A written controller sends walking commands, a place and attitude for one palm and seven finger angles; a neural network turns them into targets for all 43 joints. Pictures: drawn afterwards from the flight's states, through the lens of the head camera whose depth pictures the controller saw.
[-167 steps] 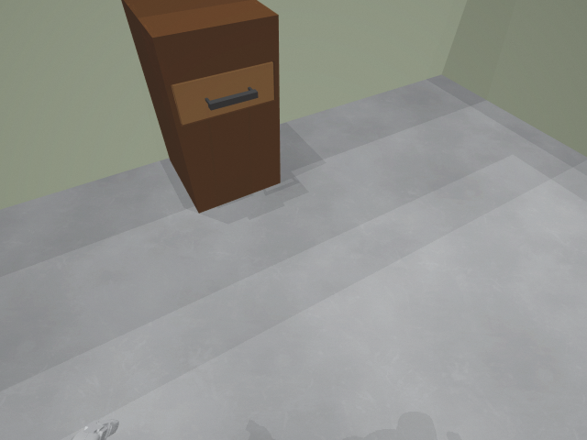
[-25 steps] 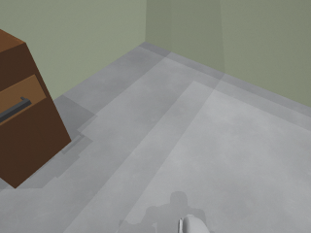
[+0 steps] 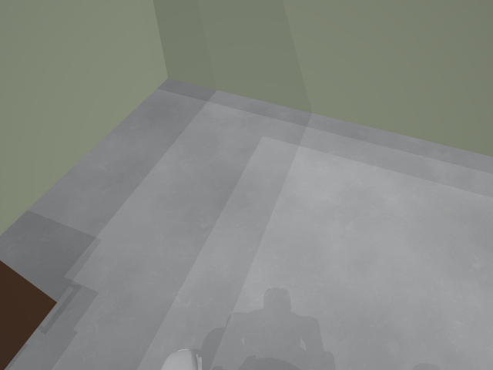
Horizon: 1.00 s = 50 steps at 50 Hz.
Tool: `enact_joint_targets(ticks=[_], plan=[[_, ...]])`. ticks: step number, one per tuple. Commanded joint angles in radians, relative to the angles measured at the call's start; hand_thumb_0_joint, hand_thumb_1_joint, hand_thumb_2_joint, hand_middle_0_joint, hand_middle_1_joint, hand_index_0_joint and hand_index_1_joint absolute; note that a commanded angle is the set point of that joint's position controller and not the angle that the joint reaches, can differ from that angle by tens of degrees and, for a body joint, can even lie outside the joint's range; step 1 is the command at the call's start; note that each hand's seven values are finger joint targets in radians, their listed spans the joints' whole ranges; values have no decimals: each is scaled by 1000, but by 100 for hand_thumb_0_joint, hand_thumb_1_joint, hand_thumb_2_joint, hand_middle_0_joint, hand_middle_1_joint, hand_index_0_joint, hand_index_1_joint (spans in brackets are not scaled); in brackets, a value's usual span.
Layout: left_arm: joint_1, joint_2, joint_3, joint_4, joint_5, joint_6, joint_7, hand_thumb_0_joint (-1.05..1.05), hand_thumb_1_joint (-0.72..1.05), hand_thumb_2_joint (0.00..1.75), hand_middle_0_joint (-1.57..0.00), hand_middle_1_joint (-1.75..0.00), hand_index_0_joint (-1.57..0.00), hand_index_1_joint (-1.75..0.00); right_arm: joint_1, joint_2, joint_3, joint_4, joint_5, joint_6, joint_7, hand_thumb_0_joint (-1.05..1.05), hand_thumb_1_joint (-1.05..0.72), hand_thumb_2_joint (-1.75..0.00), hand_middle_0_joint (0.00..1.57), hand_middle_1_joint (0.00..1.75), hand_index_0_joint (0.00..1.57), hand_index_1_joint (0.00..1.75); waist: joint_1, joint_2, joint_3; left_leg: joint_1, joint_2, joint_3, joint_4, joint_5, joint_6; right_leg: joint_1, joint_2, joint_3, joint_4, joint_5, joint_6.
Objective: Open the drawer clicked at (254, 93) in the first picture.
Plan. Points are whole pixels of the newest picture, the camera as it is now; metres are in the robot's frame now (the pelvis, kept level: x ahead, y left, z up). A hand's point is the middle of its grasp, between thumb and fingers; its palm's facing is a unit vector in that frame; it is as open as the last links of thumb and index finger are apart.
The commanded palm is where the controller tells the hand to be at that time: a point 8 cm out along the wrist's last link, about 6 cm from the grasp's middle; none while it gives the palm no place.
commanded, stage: walk to a spot facing it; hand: left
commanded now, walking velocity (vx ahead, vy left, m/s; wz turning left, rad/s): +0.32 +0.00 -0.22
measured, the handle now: out of the picture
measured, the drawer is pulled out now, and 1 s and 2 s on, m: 0.00 0.00 0.00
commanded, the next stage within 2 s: turn to face it in 0.24 s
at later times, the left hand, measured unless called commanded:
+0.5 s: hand (138, 299) +0.28 +0.24 -0.17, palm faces -0.12 -0.98 -0.18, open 7.4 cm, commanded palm none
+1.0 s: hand (119, 314) +0.26 +0.28 -0.20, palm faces +0.19 -0.96 -0.21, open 7.3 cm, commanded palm none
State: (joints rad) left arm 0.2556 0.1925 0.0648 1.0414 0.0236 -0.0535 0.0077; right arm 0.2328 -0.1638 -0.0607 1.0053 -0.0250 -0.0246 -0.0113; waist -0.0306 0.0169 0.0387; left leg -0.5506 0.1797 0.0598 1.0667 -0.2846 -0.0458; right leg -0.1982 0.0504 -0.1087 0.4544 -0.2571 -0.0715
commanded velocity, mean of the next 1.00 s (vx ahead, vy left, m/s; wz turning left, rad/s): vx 0.04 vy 0.00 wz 0.26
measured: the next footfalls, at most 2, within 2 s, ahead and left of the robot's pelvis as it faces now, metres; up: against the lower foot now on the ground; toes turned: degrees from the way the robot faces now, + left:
left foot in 0.18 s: +0.22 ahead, +0.16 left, +0.00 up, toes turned +7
right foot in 0.60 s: +0.26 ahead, -0.09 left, +0.00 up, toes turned -14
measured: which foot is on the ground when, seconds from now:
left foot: up 0.00-0.16, down 0.18-0.62, up 0.64-0.94, down 0.96-1.00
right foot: down 0.00-0.20, up 0.22-0.58, down 0.60-0.96, up 0.98-1.00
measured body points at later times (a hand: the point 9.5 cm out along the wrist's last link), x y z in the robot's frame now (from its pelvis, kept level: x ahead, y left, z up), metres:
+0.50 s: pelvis +0.17 +0.06 +0.01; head +0.20 +0.08 +0.46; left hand +0.29 +0.29 -0.15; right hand +0.16 -0.18 -0.13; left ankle +0.18 +0.15 -0.74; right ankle +0.20 -0.10 -0.68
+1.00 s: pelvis +0.20 +0.07 -0.02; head +0.22 +0.10 +0.42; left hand +0.25 +0.33 -0.18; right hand +0.30 -0.18 -0.15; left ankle +0.22 +0.17 -0.74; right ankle +0.22 -0.08 -0.73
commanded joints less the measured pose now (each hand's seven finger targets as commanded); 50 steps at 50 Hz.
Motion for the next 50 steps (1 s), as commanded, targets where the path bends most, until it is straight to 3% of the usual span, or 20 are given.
enact_joint_targets(ticks=[1, 5, 8, 10, 13, 17, 21, 25, 28, 29, 30, 31, 33, 36, 44, 46, 47, 48, 49, 50], plan=[[51, 113, 11, -28, -2, -27, -4, 0, 90, 90, -20, -30, -20, -30, 25, -22, 7, -40, 0, -14, 29, 0, -90, -90, 20, 30, 20, 30, 20, -140, 33, 72, -22, 43, -254, 82, -17, -73, -234, 176, -214, 198, -103], [103, 140, 18, -14, -2, -19, -5, 0, 90, 90, -20, -30, -20, -30, -78, -56, 7, -80, 1, -35, 32, 0, -90, -90, 20, 30, 20, 30, 59, -134, 30, 130, -68, 75, -416, 76, -1, 23, -256, 224, -147, 283, -88], [79, 133, 22, -27, -8, -9, -4, 0, 90, 90, -20, -30, -20, -30, 93, -140, -17, -29, -5, -50, 11, 0, -90, -90, 20, 30, 20, 30, -33, -11, -59, 495, -68, 56, -604, 156, 19, -83, -187, 186, 146, 366, -28], [73, 69, 9, -75, -18, -11, -14, 0, 90, 90, -20, -30, -20, -30, 302, -317, -49, 10, -13, -48, -2, 0, -90, -90, 20, 30, 20, 30, -94, 339, -230, 783, 373, -399, -732, 343, 189, -403, -23, 55, 710, -350, 55], [-9, 89, 27, -74, -4, 11, -23, 0, 90, 90, -20, -30, -20, -30, 102, -178, -7, -38, -2, -49, -14, 0, -90, -90, 20, 30, 20, 30, -28, 120, -19, 497, 306, -181, -762, 420, 168, -447, -147, 108, 854, -195, 77], [57, 24, 24, -66, -1, 64, -30, 0, 90, 90, -20, -30, -20, -30, 48, -136, 3, -37, 2, -49, -20, 0, -90, -90, 20, 30, 20, 30, 37, 143, -25, 378, 195, 82, -766, 526, 126, -338, -152, 66, 763, -79, 107], [51, -17, 6, -59, 3, 68, -13, 0, 90, 90, -20, -30, -20, -30, 65, -106, 7, -14, -2, -45, -17, 0, -90, -90, 20, 30, 20, 30, 40, 160, -14, 349, 125, 126, -773, 600, 147, -258, -146, 34, 503, 14, 112], [-34, -9, -13, -74, 2, 48, 2, 0, 90, 90, -20, -30, -20, -30, 98, -127, -1, 19, -2, -26, -11, 0, -90, -90, 20, 30, 20, 30, 10, 162, -39, 404, 115, 47, -705, 639, 164, -148, -114, -11, 227, 9, 119], [-24, 34, -4, -74, -1, 40, 8, 0, 90, 90, -20, -30, -20, -30, 95, -141, -10, 27, 4, -3, -8, 0, -90, -90, 20, 30, 20, 30, 36, 142, -54, 403, 92, -12, -623, 553, 122, -44, -107, -30, 29, 107, 124], [1, 62, 1, -69, -2, 33, 11, 0, 90, 90, -20, -30, -20, -30, 102, -129, -9, 22, 7, 1, -5, 0, -90, -90, 20, 30, 20, 30, 51, 90, -76, 351, 61, -1, -566, 460, 87, 51, -146, 1, -40, 224, 118], [44, 131, 14, -57, 4, 22, 22, 0, 90, 90, -20, -30, -20, -30, 116, -87, -4, 12, 14, 4, 0, 0, -90, -90, 20, 30, 20, 30, 66, -67, -128, 190, -9, 61, -430, 230, 35, 231, -307, 136, -28, 510, 78], [90, 202, 28, -48, 3, 20, 27, 0, 90, 90, -20, -30, -20, -30, 99, -40, 4, -18, 20, 14, 4, 0, -90, -90, 20, 30, 20, 30, 79, -249, -142, 57, -108, 101, -247, -271, -5, 287, -511, 250, -47, 768, -28], [46, 181, 30, -70, 0, 29, 35, 0, 90, 90, -20, -30, -20, -30, 63, -62, -7, -28, 18, 49, -4, 0, -90, -90, 20, 30, 20, 30, 80, -266, -121, 41, -93, -21, 6, -340, 0, 165, -520, 211, -94, 673, -100], [-73, 127, 14, -114, -2, 38, 39, 0, 90, 90, -20, -30, -20, -30, 93, -68, -18, -8, 12, 62, 11, 0, -90, -90, 20, 30, 20, 30, 24, -200, -55, 16, -77, -17, 100, -206, -16, 73, -437, 65, -105, 455, -56], [-88, 170, 42, -148, 10, 58, 35, 0, 90, 90, -20, -30, -20, -30, 28, -56, -26, -82, 10, 62, 33, 0, -90, -90, 20, 30, 20, 30, 28, -232, -16, 142, -86, 73, -271, -134, -14, -23, -447, -55, -39, 226, -17], [-96, 176, 46, -159, 1, 69, 30, 0, 90, 90, -20, -30, -20, -30, 67, -90, -34, -85, 4, 58, 33, 0, -90, -90, 20, 30, 20, 30, 0, -157, -41, 263, -106, 100, -427, 9, -9, -76, -423, -97, 67, 132, 25], [-100, 158, 41, -173, -8, 78, 25, 0, 90, 90, -20, -30, -20, -30, 121, -136, -43, -76, 3, 51, 35, 0, -90, -90, 20, 30, 20, 30, -31, -14, -65, 356, -85, 39, -550, 106, 5, -141, -378, -120, 203, 29, 64], [-99, 92, 33, -207, -14, 85, 17, 0, 90, 90, -20, -30, -20, -30, 164, -239, -68, -84, -2, 42, 31, 0, -90, -90, 20, 30, 20, 30, -52, 327, -60, 415, 129, -318, -694, 276, 97, -351, -238, -145, 443, -284, 149], [-183, 73, 24, -255, -8, 89, 17, 0, 90, 90, -20, -30, -20, -30, 205, -308, -81, -83, -7, 40, 20, 0, -90, -90, 20, 30, 20, 30, -92, 360, -53, 374, 268, -510, -788, 366, 209, -422, -168, -36, 657, -439, 162], [-188, 90, 29, -259, -4, 93, 10, 0, 90, 90, -20, -30, -20, -30, 166, -312, -78, -86, -7, 37, 13, 0, -90, -90, 20, 30, 20, 30, -60, 222, -55, 347, 274, -466, -801, 238, 237, -429, -197, 52, 745, -344, 143]])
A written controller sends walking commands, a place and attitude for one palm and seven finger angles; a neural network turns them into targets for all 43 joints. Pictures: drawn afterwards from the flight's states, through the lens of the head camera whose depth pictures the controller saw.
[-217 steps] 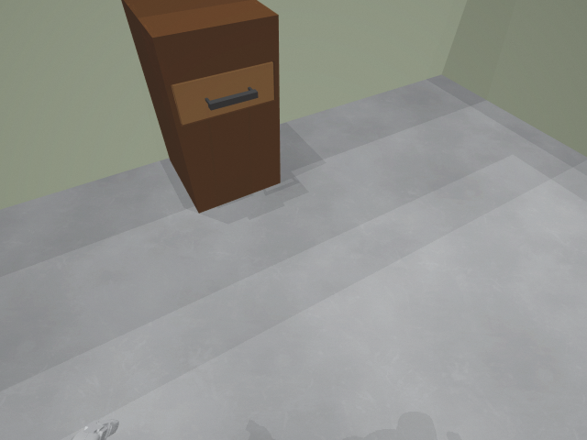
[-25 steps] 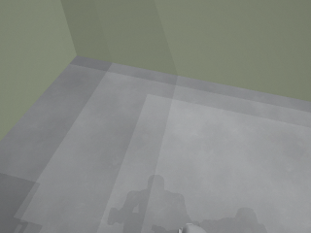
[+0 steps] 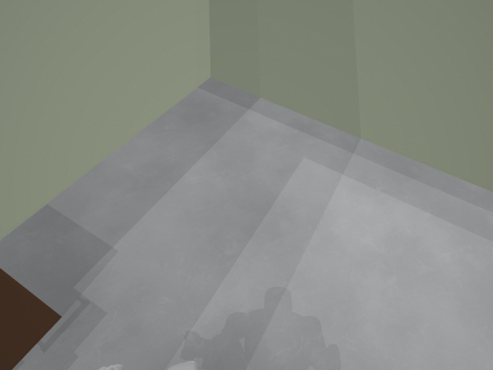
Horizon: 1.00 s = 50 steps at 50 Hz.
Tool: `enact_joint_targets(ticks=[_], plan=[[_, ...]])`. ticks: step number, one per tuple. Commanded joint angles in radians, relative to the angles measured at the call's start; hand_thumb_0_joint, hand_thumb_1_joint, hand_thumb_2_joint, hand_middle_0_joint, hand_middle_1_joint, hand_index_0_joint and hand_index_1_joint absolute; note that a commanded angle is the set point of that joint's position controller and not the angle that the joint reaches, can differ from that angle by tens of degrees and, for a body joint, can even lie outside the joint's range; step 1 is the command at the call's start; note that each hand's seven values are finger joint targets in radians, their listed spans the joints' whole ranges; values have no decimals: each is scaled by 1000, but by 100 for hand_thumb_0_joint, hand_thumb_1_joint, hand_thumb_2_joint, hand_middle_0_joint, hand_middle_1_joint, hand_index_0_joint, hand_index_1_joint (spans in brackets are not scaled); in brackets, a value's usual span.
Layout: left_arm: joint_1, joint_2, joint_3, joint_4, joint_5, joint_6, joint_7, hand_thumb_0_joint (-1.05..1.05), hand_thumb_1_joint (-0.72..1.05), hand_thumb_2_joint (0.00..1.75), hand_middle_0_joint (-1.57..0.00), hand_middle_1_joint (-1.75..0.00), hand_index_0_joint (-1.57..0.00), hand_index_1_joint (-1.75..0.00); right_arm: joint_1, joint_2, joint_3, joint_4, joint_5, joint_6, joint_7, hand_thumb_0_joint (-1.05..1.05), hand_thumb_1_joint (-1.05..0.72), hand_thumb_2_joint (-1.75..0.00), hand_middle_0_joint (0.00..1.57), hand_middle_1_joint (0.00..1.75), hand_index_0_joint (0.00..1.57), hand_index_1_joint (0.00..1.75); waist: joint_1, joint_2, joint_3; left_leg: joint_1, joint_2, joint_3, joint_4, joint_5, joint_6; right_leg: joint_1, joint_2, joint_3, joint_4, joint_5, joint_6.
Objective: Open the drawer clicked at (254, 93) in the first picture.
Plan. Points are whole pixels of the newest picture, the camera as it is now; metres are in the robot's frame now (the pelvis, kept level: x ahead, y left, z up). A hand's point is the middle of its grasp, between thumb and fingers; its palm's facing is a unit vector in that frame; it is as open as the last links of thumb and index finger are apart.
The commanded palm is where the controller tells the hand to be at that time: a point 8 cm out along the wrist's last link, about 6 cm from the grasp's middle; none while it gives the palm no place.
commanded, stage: turn to face it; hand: left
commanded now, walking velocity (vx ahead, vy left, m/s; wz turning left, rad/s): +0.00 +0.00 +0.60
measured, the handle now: out of the picture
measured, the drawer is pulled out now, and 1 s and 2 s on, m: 0.00 0.00 0.00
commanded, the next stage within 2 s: take the last steps up to it in 1.64 s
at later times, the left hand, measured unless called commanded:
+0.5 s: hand out of the picture +0.03 +0.19 -0.13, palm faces +0.29 -0.91 -0.29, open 7.4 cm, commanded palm none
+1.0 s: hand out of the picture -0.15 +0.19 -0.16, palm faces +0.59 -0.76 -0.26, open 7.4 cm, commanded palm none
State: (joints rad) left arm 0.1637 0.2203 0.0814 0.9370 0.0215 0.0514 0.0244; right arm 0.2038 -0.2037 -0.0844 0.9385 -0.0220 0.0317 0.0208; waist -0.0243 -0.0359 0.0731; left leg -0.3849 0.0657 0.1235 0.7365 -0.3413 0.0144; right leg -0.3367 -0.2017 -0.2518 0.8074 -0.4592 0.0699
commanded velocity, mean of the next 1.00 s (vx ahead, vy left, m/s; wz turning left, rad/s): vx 0.00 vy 0.00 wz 0.60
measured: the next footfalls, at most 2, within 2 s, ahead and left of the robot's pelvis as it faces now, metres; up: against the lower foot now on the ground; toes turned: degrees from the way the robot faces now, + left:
right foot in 0.46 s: +0.05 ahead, -0.15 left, +0.00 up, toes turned +13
left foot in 0.90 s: -0.08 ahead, +0.09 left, +0.00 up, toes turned +38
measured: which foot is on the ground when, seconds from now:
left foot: down 0.00-0.46, up 0.48-0.88, down 0.90-1.00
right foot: up 0.00-0.44, down 0.46-0.90, up 0.92-1.00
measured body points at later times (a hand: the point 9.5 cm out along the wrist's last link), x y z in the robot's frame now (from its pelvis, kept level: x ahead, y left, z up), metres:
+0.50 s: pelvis -0.02 -0.04 +0.02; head +0.02 -0.05 +0.46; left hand +0.02 +0.24 -0.10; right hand +0.12 -0.27 -0.14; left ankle +0.03 +0.09 -0.70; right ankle +0.01 -0.16 -0.72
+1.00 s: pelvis -0.06 -0.02 +0.02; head -0.03 +0.03 +0.46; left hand -0.18 +0.23 -0.14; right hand +0.19 -0.17 -0.10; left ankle -0.11 +0.07 -0.71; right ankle +0.00 -0.16 -0.65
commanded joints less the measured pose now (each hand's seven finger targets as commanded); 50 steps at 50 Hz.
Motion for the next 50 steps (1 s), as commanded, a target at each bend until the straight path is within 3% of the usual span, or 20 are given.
enact_joint_targets(ticks=[1, 5, 9, 14, 19, 21, 22, 23, 24, 25, 28, 30, 38, 41, 43, 44, 45, 46, 48, 50], plan=[[-99, 55, 18, -137, 4, -10, -6, 0, 90, 90, -20, -30, -20, -30, 139, -247, -49, -33, -7, -25, -26, 0, -90, -90, 20, 30, 20, 30, -52, 312, -94, 168, 306, -500, -470, 239, 140, -320, 56, 225, 422, -63, 2], [6, 91, 29, -79, 3, -13, -21, 0, 90, 90, -20, -30, -20, -30, -12, -193, -22, -95, 0, -36, -35, 0, -90, -90, 20, 30, 20, 30, 10, 163, -137, 173, 178, -339, -448, 178, 96, -251, 77, 245, 400, 128, 18], [2, 96, 23, -87, -3, -13, -13, 0, 90, 90, -20, -30, -20, -30, 27, -206, -29, -90, 1, -33, -33, 0, -90, -90, 20, 30, 20, 30, -8, 119, -163, 259, 184, -380, -440, 259, 140, -238, 95, 255, 282, 101, 28], [-30, 90, 15, -115, -9, -15, -5, 0, 90, 90, -20, -30, -20, -30, 43, -224, -37, -83, -3, -18, -27, 0, -90, -90, 20, 30, 20, 30, -28, 167, -133, 249, 184, -457, -426, 277, 168, -178, 124, 254, 110, 21, 24], [37, 86, 11, -114, -17, -23, 0, 0, 90, 90, -20, -30, -20, -30, -2, -232, -43, -96, -5, -3, -20, 0, -90, -90, 20, 30, 20, 30, -3, 202, -142, 148, 132, -509, -405, 281, 145, 5, 180, 239, -107, 34, -2], [115, 100, 18, -98, -19, -27, 3, 0, 90, 90, -20, -30, -20, -30, -44, -224, -46, -110, -1, 3, -15, 0, -90, -90, 20, 30, 20, 30, 35, 187, -154, 67, 82, -493, -382, 209, 100, 146, 188, 218, -282, 129, -16], [154, 124, 25, -92, -16, -32, 7, 0, 90, 90, -20, -30, -20, -30, -56, -201, -46, -120, 5, 7, -12, 0, -90, -90, 20, 30, 20, 30, 58, 138, -150, -44, 33, -458, -326, 111, 53, 271, 149, 242, -429, 179, -34], [171, 216, 39, -101, 2, -44, 14, 0, 90, 90, -20, -30, -20, -30, -50, -138, -38, -136, 14, 11, -7, 0, -90, -90, 20, 30, 20, 30, 72, -111, -146, -224, -88, -317, -85, -48, -25, 368, -81, 482, -597, 45, -112], [107, 269, 41, -131, 8, -39, 17, 0, 90, 90, -20, -30, -20, -30, -64, -123, -38, -158, 6, 8, -8, 0, -90, -90, 20, 30, 20, 30, 67, -292, -92, -297, -156, -176, 176, -200, -66, 244, -295, 665, -641, 42, -208], [29, 230, 27, -154, 1, -39, 21, 0, 90, 90, -20, -30, -20, -30, -68, -169, -44, -148, -4, 11, -3, 0, -90, -90, 20, 30, 20, 30, 36, -160, -60, -237, -95, -219, 328, -167, -49, 105, -274, 567, -627, 79, -221], [-75, 135, 1, -169, -5, -56, 15, 0, 90, 90, -20, -30, -20, -30, 11, -144, -42, -80, -5, 28, 12, 0, -90, -90, 20, 30, 20, 30, -36, -124, -3, -218, -53, -168, 476, -14, -75, 87, -111, 319, -538, 329, -155], [-11, 133, -3, -150, -3, -65, 13, 0, 90, 90, -20, -30, -20, -30, 2, -122, -33, -77, -1, 27, 14, 0, -90, -90, 20, 30, 20, 30, -9, -126, -29, -231, -47, -135, 457, -2, -93, 187, -97, 237, -483, 502, -155], [124, 207, 18, -93, 10, -50, 7, 0, 90, 90, -20, -30, -20, -30, -146, -103, -4, -119, 9, 19, 15, 0, -90, -90, 20, 30, 20, 30, 81, -186, -66, -96, -30, -32, 92, -110, -93, 286, -169, 177, -402, 672, -185], [105, 227, 30, -92, 9, -43, 5, 0, 90, 90, -20, -30, -20, -30, -97, -112, -2, -112, 11, 7, 10, 0, -90, -90, 20, 30, 20, 30, 63, -207, -116, 13, -41, -1, -70, -67, -74, 283, -178, 143, -326, 693, -163], [89, 216, 29, -91, -5, -36, -1, 0, 90, 90, -20, -30, -20, -30, -11, -159, -13, -90, 8, -5, 10, 0, -90, -90, 20, 30, 20, 30, 10, -87, -166, 221, -35, -27, -316, 163, -55, 191, -140, 74, -147, 603, -86], [91, 168, 26, -118, -13, -31, -6, 0, 90, 90, -20, -30, -20, -30, 61, -263, -40, -80, 1, -18, 3, 0, -90, -90, 20, 30, 20, 30, -36, 169, -225, 415, 152, -276, -374, 423, 24, -33, -40, 36, 67, 298, -15], [17, 106, 1, -170, -12, -27, -10, 0, 90, 90, -20, -30, -20, -30, 125, -351, -61, -67, 9, -16, -7, 0, -90, -90, 20, 30, 20, 30, -72, 380, -207, 459, 352, -521, -371, 837, 154, -263, 65, 96, 242, -227, 39], [-26, 132, 4, -177, -4, -18, -5, 0, 90, 90, -20, -30, -20, -30, 159, -339, -57, -41, 7, -11, -12, 0, -90, -90, 20, 30, 20, 30, -79, 254, -215, 434, 369, -462, -334, 830, 207, -261, 52, 191, 333, -201, 17], [-46, 125, 12, -149, -6, -14, -7, 0, 90, 90, -20, -30, -20, -30, 54, -272, -39, -65, 2, -17, -29, 0, -90, -90, 20, 30, 20, 30, -43, 262, -148, 316, 255, -408, -364, 590, 167, -269, 48, 233, 372, -68, 18], [-13, 127, 16, -122, -5, -17, -17, 0, 90, 90, -20, -30, -20, -30, -33, -238, -23, -93, 0, -20, -30, 0, -90, -90, 20, 30, 20, 30, -3, 216, -107, 257, 177, -336, -372, 557, 128, -233, 67, 238, 357, 27, 23]])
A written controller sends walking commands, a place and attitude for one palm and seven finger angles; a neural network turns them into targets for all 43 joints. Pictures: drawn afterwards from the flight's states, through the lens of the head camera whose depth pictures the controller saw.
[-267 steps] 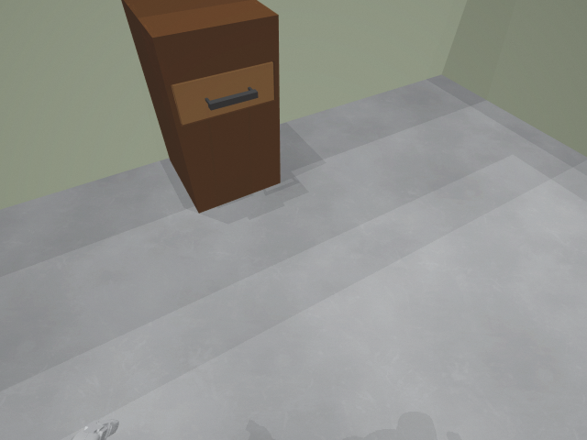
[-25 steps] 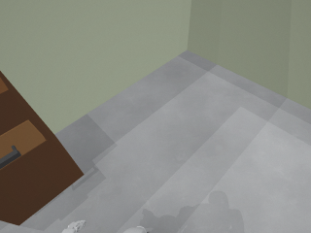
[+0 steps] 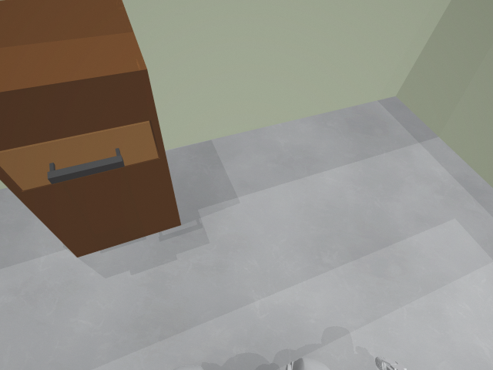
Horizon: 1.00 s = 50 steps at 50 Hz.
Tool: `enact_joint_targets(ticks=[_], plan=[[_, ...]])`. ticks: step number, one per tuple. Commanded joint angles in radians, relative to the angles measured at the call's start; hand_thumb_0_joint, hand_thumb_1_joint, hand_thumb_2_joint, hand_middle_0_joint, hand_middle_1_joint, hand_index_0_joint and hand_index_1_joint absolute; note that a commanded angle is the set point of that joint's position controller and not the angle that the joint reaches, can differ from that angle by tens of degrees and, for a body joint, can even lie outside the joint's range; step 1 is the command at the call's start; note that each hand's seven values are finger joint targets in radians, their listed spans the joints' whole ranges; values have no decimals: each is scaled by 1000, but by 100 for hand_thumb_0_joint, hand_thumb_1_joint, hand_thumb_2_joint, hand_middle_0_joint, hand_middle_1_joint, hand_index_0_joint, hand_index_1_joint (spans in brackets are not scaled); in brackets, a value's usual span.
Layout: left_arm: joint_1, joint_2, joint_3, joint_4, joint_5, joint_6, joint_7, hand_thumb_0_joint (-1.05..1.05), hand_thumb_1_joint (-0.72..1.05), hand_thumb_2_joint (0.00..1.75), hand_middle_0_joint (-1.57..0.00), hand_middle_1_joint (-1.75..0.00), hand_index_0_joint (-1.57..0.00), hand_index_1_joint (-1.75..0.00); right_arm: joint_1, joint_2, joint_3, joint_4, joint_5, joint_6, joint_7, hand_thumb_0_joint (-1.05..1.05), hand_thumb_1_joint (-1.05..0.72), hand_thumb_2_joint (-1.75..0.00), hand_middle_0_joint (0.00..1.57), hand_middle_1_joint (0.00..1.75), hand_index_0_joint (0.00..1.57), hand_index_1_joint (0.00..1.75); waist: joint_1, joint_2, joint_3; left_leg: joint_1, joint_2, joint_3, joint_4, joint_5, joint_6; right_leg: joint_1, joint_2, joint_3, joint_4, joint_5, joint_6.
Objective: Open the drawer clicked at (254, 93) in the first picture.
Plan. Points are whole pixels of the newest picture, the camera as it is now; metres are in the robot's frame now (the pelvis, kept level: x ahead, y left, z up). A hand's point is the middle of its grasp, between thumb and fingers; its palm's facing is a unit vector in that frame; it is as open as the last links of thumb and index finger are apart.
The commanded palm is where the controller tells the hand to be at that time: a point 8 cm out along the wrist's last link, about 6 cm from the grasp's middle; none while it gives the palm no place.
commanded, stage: turn to face it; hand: left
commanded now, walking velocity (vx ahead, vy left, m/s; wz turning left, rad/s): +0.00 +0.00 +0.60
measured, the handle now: (86, 163) +0.61 +0.48 -0.21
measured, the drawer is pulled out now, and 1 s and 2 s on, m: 0.00 0.00 0.00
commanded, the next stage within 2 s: take the last steps up to it in 0.64 s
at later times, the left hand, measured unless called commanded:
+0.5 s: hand out of the picture +0.03 +0.18 -0.12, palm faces +0.29 -0.91 -0.30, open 7.4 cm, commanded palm none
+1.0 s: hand out of the picture -0.14 +0.20 -0.16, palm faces +0.47 -0.86 -0.19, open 7.4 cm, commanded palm none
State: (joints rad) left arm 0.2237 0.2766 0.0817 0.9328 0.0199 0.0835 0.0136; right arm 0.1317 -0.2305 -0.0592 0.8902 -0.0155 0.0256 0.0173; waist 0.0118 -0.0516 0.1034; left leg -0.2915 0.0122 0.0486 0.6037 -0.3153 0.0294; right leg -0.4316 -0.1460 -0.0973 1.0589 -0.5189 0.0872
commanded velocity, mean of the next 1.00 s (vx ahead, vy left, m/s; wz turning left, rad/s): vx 0.08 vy -0.01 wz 0.31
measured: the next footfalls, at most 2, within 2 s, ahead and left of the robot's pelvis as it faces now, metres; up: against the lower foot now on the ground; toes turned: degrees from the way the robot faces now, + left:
right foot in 0.34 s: +0.06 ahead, -0.14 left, +0.00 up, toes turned +10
left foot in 0.78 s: -0.07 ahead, +0.10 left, +0.00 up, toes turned +28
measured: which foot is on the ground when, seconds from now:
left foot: down 0.00-0.34, up 0.36-0.76, down 0.78-1.00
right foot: up 0.00-0.32, down 0.34-0.78, up 0.80-1.00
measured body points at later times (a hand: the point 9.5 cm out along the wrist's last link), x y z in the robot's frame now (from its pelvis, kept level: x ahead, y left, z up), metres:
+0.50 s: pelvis -0.02 -0.04 +0.01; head +0.01 -0.08 +0.46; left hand +0.02 +0.22 -0.10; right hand +0.11 -0.29 -0.15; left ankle -0.07 +0.09 -0.64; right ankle +0.02 -0.14 -0.73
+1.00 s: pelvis -0.05 +0.02 +0.02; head -0.06 +0.04 +0.47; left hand -0.17 +0.24 -0.15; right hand +0.11 -0.17 -0.12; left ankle -0.11 +0.08 -0.73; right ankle +0.01 -0.12 -0.65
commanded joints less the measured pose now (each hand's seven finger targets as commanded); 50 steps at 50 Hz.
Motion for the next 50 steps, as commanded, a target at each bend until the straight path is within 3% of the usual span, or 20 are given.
enact_joint_targets(ticks=[1, 10, 15, 16, 17, 18, 19, 22, 24, 33, 35, 37, 38, 39, 40, 41, 42, 43, 46, 50], plan=[[-56, 70, 15, -110, -4, -49, -7, 0, 90, 90, -20, -30, -20, -30, 35, -206, -47, -49, -5, -17, -27, 0, -90, -90, 20, 30, 20, 30, -31, 208, -142, 170, 215, -251, -241, 542, 110, -128, 21, 80, 88, 108, 10], [-116, 56, 4, -147, -11, -51, 5, 0, 90, 90, -20, -30, -20, -30, 77, -219, -58, -45, -11, -3, -21, 0, -90, -90, 20, 30, 20, 30, -52, 210, -142, 138, 201, -393, -242, 434, 145, -20, 83, 96, -191, 80, 10], [1, 66, 6, -131, -19, -71, 13, 0, 90, 90, -20, -30, -20, -30, 26, -206, -63, -64, -5, 5, -16, 0, -90, -90, 20, 30, 20, 30, 7, 191, -177, -5, 131, -419, -141, 406, 90, 267, 125, 71, -557, 257, -12], [39, 103, 14, -125, -14, -82, 17, 0, 90, 90, -20, -30, -20, -30, 35, -169, -57, -67, 3, 5, -13, 0, -90, -90, 20, 30, 20, 30, 26, 93, -197, -106, 74, -381, -58, 265, 38, 405, 54, 135, -707, 316, -28], [52, 204, 33, -128, 6, -93, 26, 0, 90, 90, -20, -30, -20, -30, 61, -93, -45, -82, 11, 4, -9, 0, -90, -90, 20, 30, 20, 30, 29, -206, -201, -297, -75, -181, 175, -91, -54, 513, -229, 420, -804, 342, -121], [33, 241, 31, -143, 3, -87, 27, 0, 90, 90, -20, -30, -20, -30, 49, -123, -53, -96, 2, 10, -11, 0, -90, -90, 20, 30, 20, 30, 28, -216, -181, -298, -83, -142, 398, -284, -74, 366, -382, 508, -807, 443, -223], [-9, 190, 22, -155, -1, -84, 28, 0, 90, 90, -20, -30, -20, -30, 57, -145, -61, -79, -5, 20, -7, 0, -90, -90, 20, 30, 20, 30, 4, -104, -149, -261, -48, -170, 530, -226, -64, 258, -325, 415, -809, 345, -244], [-127, 103, -5, -167, -5, -87, 20, 0, 90, 90, -20, -30, -20, -30, 97, -123, -56, -18, -13, 39, 9, 0, -90, -90, 20, 30, 20, 30, -51, -123, -24, -265, -7, -117, 642, -52, -81, 155, -160, 200, -805, 286, -174], [-94, 87, -7, -156, -3, -93, 20, 0, 90, 90, -20, -30, -20, -30, 116, -105, -51, -4, -9, 39, 12, 0, -90, -90, 20, 30, 20, 30, -47, -137, -43, -260, -4, -94, 628, -10, -94, 200, -134, 124, -783, 373, -162], [69, 145, 14, -63, 15, -87, 21, 0, 90, 90, -20, -30, -20, -30, -14, -67, -16, -16, 8, 23, 2, 0, -90, -90, 20, 30, 20, 30, 40, -168, -102, -114, 8, 0, 207, -169, -93, 322, -207, 111, -703, 618, -233], [66, 158, 18, -51, 15, -84, 20, 0, 90, 90, -20, -30, -20, -30, 27, -59, -10, -2, 10, 12, -3, 0, -90, -90, 20, 30, 20, 30, 26, -173, -143, -47, -7, 25, 82, -139, -84, 343, -202, 87, -648, 695, -220], [42, 147, 15, -38, 3, -77, 18, 0, 90, 90, -20, -30, -20, -30, 96, -68, -8, 27, 9, 1, -9, 0, -90, -90, 20, 30, 20, 30, -16, -136, -164, 112, -9, 31, -125, 46, -72, 263, -166, 38, -572, 616, -155], [48, 106, 7, -34, -8, -71, 15, 0, 90, 90, -20, -30, -20, -30, 133, -109, -12, 39, 6, -11, -9, 0, -90, -90, 20, 30, 20, 30, -37, 2, -190, 246, 45, -31, -240, 131, -55, 165, -117, 1, -470, 452, -104], [61, 35, -9, -55, -17, -65, 9, 0, 90, 90, -20, -30, -20, -30, 159, -201, -30, 38, -7, -20, -14, 0, -90, -90, 20, 30, 20, 30, -50, 305, -182, 321, 277, -332, -318, 194, 28, -55, 8, -66, -297, 93, -35], [2, 18, -22, -77, -4, -59, 7, 0, 90, 90, -20, -30, -20, -30, 191, -253, -39, 44, -11, -11, -20, 0, -90, -90, 20, 30, 20, 30, -79, 357, -142, 251, 380, -440, -377, 135, 123, -120, 52, -16, -154, -104, -32], [-25, 36, -16, -68, 5, -57, 2, 0, 90, 90, -20, -30, -20, -30, 176, -229, -33, 49, -16, -12, -25, 0, -90, -90, 20, 30, 20, 30, -78, 264, -95, 195, 379, -423, -414, -49, 148, -138, 33, 41, -65, -54, -50], [-41, 33, -13, -44, 14, -55, -2, 0, 90, 90, -20, -30, -20, -30, 163, -184, -22, 56, -15, -24, -34, 0, -90, -90, 20, 30, 20, 30, -71, 317, -50, 164, 311, -386, -444, -117, 117, -167, 33, 70, -29, 16, -51], [-30, 47, -12, -25, 13, -60, -12, 0, 90, 90, -20, -30, -20, -30, 138, -155, -9, 53, -11, -28, -39, 0, -90, -90, 20, 30, 20, 30, -52, 289, -19, 150, 284, -363, -440, -154, 102, -178, 31, 78, 9, 80, -55], [40, 20, -24, 40, 12, -76, -29, 0, 90, 90, -20, -30, -20, -30, 154, -107, 6, 66, -3, -53, -44, 0, -90, -90, 20, 30, 20, 30, -32, 187, -19, 204, 218, -251, -439, 5, 97, -178, 42, 67, 28, 211, -47], [32, 10, -27, 59, 10, -82, -25, 0, 90, 90, -20, -30, -20, -30, 245, -85, 3, 107, 2, -74, -50, 0, -90, -90, 20, 30, 20, 30, -39, 148, -32, 298, 239, -229, -429, 204, 115, -209, 40, 72, 9, 247, -30]])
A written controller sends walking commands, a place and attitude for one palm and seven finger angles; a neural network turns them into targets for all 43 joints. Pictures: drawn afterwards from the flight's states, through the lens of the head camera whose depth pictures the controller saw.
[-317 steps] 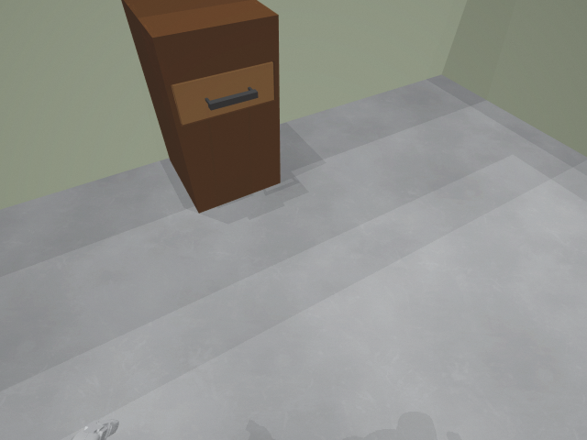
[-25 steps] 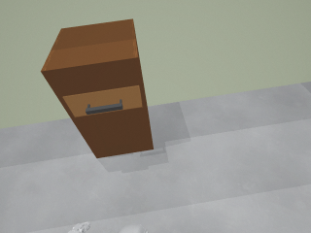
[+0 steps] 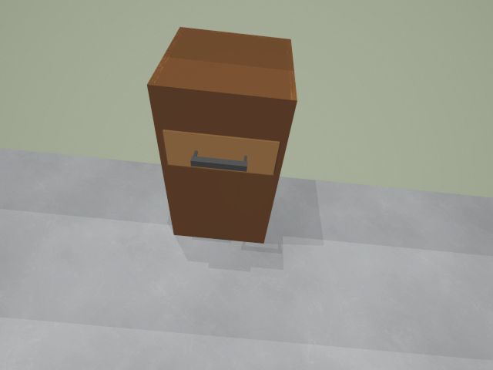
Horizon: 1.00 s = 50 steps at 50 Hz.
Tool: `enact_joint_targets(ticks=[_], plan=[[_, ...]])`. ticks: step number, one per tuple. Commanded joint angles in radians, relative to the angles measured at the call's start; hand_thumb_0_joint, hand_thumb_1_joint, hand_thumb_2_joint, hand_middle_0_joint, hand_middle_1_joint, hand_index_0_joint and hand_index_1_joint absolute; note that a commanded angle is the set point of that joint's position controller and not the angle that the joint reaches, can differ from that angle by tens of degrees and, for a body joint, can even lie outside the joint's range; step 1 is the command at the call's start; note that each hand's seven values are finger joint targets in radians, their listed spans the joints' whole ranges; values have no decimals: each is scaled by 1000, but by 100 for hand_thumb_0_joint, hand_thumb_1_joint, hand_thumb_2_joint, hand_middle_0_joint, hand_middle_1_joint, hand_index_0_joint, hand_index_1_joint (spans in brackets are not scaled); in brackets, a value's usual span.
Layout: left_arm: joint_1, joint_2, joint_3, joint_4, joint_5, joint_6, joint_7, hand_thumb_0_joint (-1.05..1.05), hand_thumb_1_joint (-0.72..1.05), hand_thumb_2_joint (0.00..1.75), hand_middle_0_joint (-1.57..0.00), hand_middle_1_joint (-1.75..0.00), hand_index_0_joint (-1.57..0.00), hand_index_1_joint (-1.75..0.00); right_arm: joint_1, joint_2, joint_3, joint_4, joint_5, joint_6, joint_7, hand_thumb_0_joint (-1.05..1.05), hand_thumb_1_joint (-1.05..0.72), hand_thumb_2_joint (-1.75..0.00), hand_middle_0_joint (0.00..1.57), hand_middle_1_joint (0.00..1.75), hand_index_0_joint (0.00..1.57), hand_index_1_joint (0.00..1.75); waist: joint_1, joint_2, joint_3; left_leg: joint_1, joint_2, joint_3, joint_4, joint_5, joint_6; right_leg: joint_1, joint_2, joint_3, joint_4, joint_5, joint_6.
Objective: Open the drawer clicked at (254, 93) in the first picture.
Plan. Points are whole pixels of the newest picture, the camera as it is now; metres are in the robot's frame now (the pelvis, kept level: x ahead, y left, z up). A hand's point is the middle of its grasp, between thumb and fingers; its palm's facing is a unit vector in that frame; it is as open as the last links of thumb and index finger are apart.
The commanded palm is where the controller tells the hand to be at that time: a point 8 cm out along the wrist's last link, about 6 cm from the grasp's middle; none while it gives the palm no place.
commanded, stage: take the last steps up to it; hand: left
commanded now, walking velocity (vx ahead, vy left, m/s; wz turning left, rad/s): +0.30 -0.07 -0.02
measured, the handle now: (220, 159) +0.79 +0.13 -0.23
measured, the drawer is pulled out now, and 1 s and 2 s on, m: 0.00 0.00 0.00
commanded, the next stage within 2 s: come to a stop and stand still in 0.76 s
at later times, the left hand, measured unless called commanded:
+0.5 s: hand (209, 322) +0.25 +0.08 -0.17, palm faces -0.02 -0.98 -0.19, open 7.4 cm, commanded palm none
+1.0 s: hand (217, 354) +0.20 +0.06 -0.19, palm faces +0.15 -0.98 -0.13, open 7.4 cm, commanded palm none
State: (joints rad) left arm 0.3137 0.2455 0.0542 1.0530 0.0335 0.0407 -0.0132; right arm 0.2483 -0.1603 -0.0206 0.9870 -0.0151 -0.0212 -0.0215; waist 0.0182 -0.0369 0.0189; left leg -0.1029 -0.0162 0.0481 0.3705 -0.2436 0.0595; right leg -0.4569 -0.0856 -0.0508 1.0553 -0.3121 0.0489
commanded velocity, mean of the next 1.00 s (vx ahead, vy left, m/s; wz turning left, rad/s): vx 0.15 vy -0.03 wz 0.03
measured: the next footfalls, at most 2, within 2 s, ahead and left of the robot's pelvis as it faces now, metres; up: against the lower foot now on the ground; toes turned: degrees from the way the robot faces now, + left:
right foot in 0.42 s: +0.22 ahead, -0.18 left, +0.00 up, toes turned -7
left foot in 0.92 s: +0.36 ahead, +0.03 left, +0.00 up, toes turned +8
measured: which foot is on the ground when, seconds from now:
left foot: down 0.00-0.42, up 0.44-0.90, down 0.92-1.00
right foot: up 0.00-0.40, down 0.42-0.96, up 0.98-1.00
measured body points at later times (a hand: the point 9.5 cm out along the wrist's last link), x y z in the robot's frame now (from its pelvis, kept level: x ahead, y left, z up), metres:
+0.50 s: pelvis +0.13 -0.09 -0.02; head +0.15 -0.11 +0.43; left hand +0.25 +0.14 -0.15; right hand +0.01 -0.29 -0.18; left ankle +0.00 +0.06 -0.69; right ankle +0.18 -0.18 -0.75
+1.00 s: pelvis +0.28 -0.08 -0.02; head +0.31 -0.06 +0.43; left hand +0.19 +0.11 -0.18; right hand +0.41 -0.28 -0.16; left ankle +0.32 +0.02 -0.75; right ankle +0.19 -0.18 -0.73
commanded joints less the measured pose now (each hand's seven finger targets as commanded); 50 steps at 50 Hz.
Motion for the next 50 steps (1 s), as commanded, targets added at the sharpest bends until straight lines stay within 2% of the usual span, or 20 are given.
enact_joint_targets(ticks=[1, 11, 16, 18, 19, 20, 21, 22, 23, 24, 26, 29, 37, 43, 44, 45, 46, 47, 48, 50], plan=[[-68, 39, 1, -62, -4, -38, 2, 0, 90, 90, -20, -30, -20, -30, 143, -153, -38, 17, 1, -29, -13, 0, -90, -90, 20, 30, 20, 30, -48, 114, 58, 117, 277, -233, -197, 142, 96, -194, -25, 28, 3, 44, 11], [-236, -4, 0, -103, -13, -42, -12, 0, 90, 90, -20, -30, -20, -30, 253, -137, -36, 88, -11, -41, -18, 0, -90, -90, 20, 30, 20, 30, -76, 131, 167, 84, 308, -225, -235, 116, 130, -213, -42, 13, -197, 68, -5], [-264, -27, 3, -120, -17, -61, -17, 0, 90, 90, -20, -30, -20, -30, 252, -148, -43, 111, -21, -37, -14, 0, -90, -90, 20, 30, 20, 30, -75, 169, 132, 59, 294, -173, -160, 206, 112, -60, 1, -40, -384, 36, -35], [-186, -10, 11, -94, -17, -71, -14, 0, 90, 90, -20, -30, -20, -30, 241, -151, -44, 120, -19, -34, -12, 0, -90, -90, 20, 30, 20, 30, -34, 117, 88, -13, 274, -140, -59, 262, 80, 137, 40, -69, -491, 82, -51], [-60, 10, 19, -53, -14, -82, -11, 0, 90, 90, -20, -30, -20, -30, 235, -145, -42, 123, -13, -34, -11, 0, -90, -90, 20, 30, 20, 30, 24, 62, 17, -48, 227, -93, 85, 308, 51, 314, 60, -75, -567, 121, -61], [80, 67, 33, -9, -8, -96, -3, 0, 90, 90, -20, -30, -20, -30, 243, -121, -39, 120, -3, -40, -3, 0, -90, -90, 20, 30, 20, 30, 79, -30, -75, -187, 168, -34, 298, 243, 11, 552, -35, 37, -603, 100, -101], [208, 176, 61, 23, -5, -103, 12, 0, 90, 90, -20, -30, -20, -30, 269, -50, -25, 95, 7, -46, 5, 0, -90, -90, 20, 30, 20, 30, 107, -280, -184, -424, 26, 50, 608, -242, -38, 755, -316, 414, -704, 100, -196], [245, 205, 58, 30, -26, -99, 17, 0, 90, 90, -20, -30, -20, -30, 202, -91, -28, 67, 7, -38, 4, 0, -90, -90, 20, 30, 20, 30, 119, -195, -174, -473, 33, -40, 798, -362, -21, 667, -371, 529, -796, 85, -238], [133, 162, 52, 10, -27, -94, 24, 0, 90, 90, -20, -30, -20, -30, 190, -93, -42, 67, 8, -32, 8, 0, -90, -90, 20, 30, 20, 30, 71, -90, -89, -473, 89, -60, 865, -273, -15, 537, -349, 467, -832, -88, -247], [48, 121, 43, -13, -25, -96, 23, 0, 90, 90, -20, -30, -20, -30, 143, -64, -43, 69, 3, -29, 13, 0, -90, -90, 20, 30, 20, 30, 58, -71, -10, -492, 120, -61, 886, -195, -18, 406, -321, 435, -866, -166, -233], [-49, 38, 16, -34, -22, -104, 29, 0, 90, 90, -20, -30, -20, -30, 149, -46, -40, 76, -8, -11, 17, 0, -90, -90, 20, 30, 20, 30, -9, -23, 55, -438, 153, -67, 843, -89, -35, 248, -261, 266, -896, -57, -203], [-46, -15, -4, -18, -16, -116, 32, 0, 90, 90, -20, -30, -20, -30, 198, -9, -38, 95, -13, 11, 21, 0, -90, -90, 20, 30, 20, 30, -60, -45, 67, -381, 147, -36, 746, -27, -64, 172, -194, 99, -904, 145, -180], [72, 12, -5, 24, -14, -129, 30, 0, 90, 90, -20, -30, -20, -30, -22, -28, -31, 13, -10, 2, 38, 0, -90, -90, 20, 30, 20, 30, -10, -57, 58, -442, 125, 14, 431, 23, -77, 363, -181, 57, -854, 453, -220], [124, 26, -3, 57, -9, -112, 37, 0, 90, 90, -20, -30, -20, -30, -90, -34, -17, -8, -6, -16, 34, 0, -90, -90, 20, 30, 20, 30, 3, -58, 59, -292, 79, 38, 245, -3, -39, 385, -190, 48, -746, 569, -207], [108, 12, -7, 58, -13, -107, 41, 0, 90, 90, -20, -30, -20, -30, -56, -35, -12, 10, -8, -19, 25, 0, -90, -90, 20, 30, 20, 30, -18, -40, 48, -203, 57, 46, 159, 62, -42, 369, -153, 19, -674, 653, -181], [99, -3, -17, 60, -18, -102, 46, 0, 90, 90, -20, -30, -20, -30, 18, -53, -10, 41, -9, -26, 15, 0, -90, -90, 20, 30, 20, 30, -47, -19, -14, -73, 64, 25, 73, 305, -39, 365, -103, -19, -544, 718, -133], [120, -37, -30, 56, -26, -99, 52, 0, 90, 90, -20, -30, -20, -30, 91, -105, -17, 63, -12, -34, 0, 0, -90, -90, 20, 30, 20, 30, -62, 63, -110, 144, 187, -63, 119, 738, 3, 243, -44, -47, -413, 572, -80], [163, -72, -45, 60, -39, -94, 60, 0, 90, 90, -20, -30, -20, -30, 133, -150, -19, 74, -2, -30, -13, 0, -90, -90, 20, 30, 20, 30, -54, 183, -197, 287, 348, -196, 156, 1165, 95, 145, 14, -55, -322, 100, -39], [174, -61, -46, 64, -36, -83, 66, 0, 90, 90, -20, -30, -20, -30, 118, -158, -21, 74, 14, -18, -17, 0, -90, -90, 20, 30, 20, 30, -42, 193, -179, 241, 408, -191, 96, 1281, 151, 144, 24, -9, -234, -265, -40], [124, -36, -35, 63, -33, -50, 71, 0, 90, 90, -20, -30, -20, -30, 14, -139, -13, 68, 19, -6, -39, 0, -90, -90, 20, 30, 20, 30, -25, 198, -70, 92, 387, -169, 20, 1204, 144, 135, 5, 58, -203, -299, -19]])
